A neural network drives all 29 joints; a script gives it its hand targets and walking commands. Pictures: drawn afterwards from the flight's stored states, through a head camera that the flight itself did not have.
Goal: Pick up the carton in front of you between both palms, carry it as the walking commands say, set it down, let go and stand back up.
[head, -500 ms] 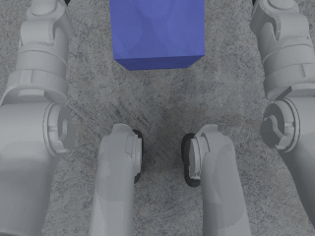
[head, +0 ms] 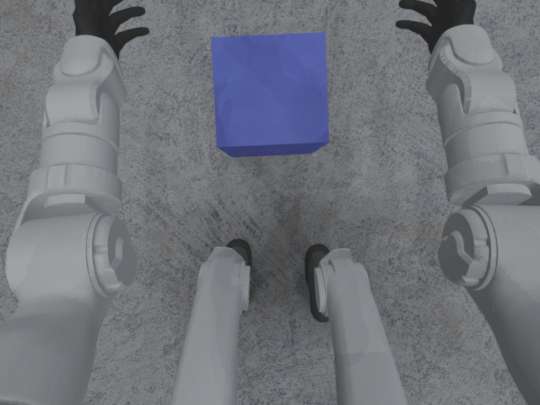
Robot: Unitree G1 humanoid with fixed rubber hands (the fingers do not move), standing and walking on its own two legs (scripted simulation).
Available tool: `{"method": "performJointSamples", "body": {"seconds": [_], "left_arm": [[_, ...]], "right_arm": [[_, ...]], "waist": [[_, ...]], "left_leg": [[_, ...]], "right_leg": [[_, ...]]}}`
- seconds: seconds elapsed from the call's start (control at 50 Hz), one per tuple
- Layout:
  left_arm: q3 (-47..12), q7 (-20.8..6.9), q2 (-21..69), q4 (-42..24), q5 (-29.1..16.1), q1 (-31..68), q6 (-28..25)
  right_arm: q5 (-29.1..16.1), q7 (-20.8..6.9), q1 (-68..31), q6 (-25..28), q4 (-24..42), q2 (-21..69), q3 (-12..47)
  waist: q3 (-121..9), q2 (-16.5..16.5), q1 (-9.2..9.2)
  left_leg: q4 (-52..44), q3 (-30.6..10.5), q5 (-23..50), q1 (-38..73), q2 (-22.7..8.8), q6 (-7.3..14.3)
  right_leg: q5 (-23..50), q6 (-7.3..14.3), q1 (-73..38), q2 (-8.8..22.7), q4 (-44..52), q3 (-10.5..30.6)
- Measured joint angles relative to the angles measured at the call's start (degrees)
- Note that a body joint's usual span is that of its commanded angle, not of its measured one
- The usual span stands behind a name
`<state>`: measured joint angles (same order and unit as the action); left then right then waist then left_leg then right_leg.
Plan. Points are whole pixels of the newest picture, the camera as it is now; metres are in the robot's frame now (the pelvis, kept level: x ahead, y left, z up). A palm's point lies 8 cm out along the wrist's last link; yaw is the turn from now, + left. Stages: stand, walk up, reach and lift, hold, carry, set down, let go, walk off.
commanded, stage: set down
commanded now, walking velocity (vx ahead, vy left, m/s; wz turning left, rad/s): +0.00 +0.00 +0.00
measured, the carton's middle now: (270, 106) +0.55 +0.02 -0.45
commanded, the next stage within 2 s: let go in 0.12 s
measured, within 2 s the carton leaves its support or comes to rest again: neither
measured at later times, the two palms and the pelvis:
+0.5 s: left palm (20, 99) +0.45 +0.24 +0.01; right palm (537, 89) +0.46 -0.20 +0.01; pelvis +0.05 +0.00 +0.13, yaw +0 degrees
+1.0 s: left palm out of the picture +0.27 +0.23 +0.12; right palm out of the picture +0.29 -0.23 +0.11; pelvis +0.09 +0.00 +0.19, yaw +1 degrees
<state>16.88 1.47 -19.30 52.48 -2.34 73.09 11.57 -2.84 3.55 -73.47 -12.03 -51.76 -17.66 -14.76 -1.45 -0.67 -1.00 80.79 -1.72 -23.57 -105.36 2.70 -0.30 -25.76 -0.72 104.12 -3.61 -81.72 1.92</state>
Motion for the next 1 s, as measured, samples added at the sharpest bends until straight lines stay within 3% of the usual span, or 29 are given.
{"method": "performJointSamples", "body": {"seconds": [0.22, 0.38, 0.5, 0.78, 1.0], "left_arm": [[2.65, -1.75, 2.10, -0.88, 4.70, -4.01, -1.49], [0.51, -3.51, 4.66, -8.97, 8.63, -20.07, -2.15], [-2.18, -4.50, 6.05, -13.88, 7.19, -34.04, -4.46], [-7.99, -4.89, 8.35, -18.14, 3.70, -60.79, -10.87], [-12.80, -4.90, 8.07, -25.04, 2.46, -80.61, -11.67]], "right_arm": [[4.91, -1.63, 3.76, 1.44, 0.40, 1.91, -2.75], [9.02, -2.34, 19.94, 2.00, 8.77, 5.48, -1.47], [7.75, -3.37, 34.15, 4.45, 13.71, 6.53, 0.74], [5.16, -5.25, 60.41, 11.05, 17.32, 7.53, 5.97], [3.39, -6.30, 79.97, 12.08, 23.48, 6.60, 10.17]], "waist": [[-0.46, 0.06, -0.13], [-0.87, 0.01, 0.17], [-1.39, 0.28, 0.05], [-2.83, 0.77, 0.14], [2.42, 0.58, 0.35]], "left_leg": [[-15.64, -0.55, 5.47, 11.21, -0.19, 0.06], [-25.66, -0.72, 7.51, 22.73, -0.40, 0.38], [-32.14, -0.65, 8.21, 33.13, -0.46, 0.68], [-43.22, -0.93, 9.11, 56.71, -0.41, 0.81], [-52.86, -1.22, 9.99, 81.85, -0.82, 0.58]], "right_leg": [[5.66, 0.06, -11.16, 0.30, 15.79, 0.45], [7.94, 0.16, -22.76, 0.52, 26.14, 0.84], [8.81, 0.16, -33.21, 0.79, 32.83, 1.21], [9.67, 0.58, -56.73, 1.45, 43.80, 1.32], [10.61, 1.28, -81.82, 1.62, 53.41, 1.24]]}}
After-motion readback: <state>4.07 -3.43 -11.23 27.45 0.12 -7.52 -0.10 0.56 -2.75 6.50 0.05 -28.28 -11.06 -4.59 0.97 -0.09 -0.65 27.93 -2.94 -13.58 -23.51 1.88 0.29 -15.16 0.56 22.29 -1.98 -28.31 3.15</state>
